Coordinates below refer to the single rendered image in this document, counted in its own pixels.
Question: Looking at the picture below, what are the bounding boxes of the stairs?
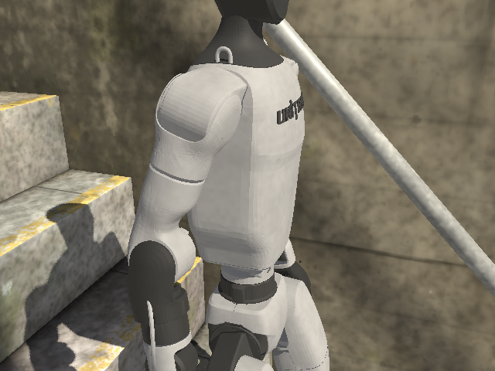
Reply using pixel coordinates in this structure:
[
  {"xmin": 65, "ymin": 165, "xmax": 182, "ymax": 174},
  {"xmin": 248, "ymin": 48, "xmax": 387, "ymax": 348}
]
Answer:
[{"xmin": 0, "ymin": 91, "xmax": 272, "ymax": 371}]

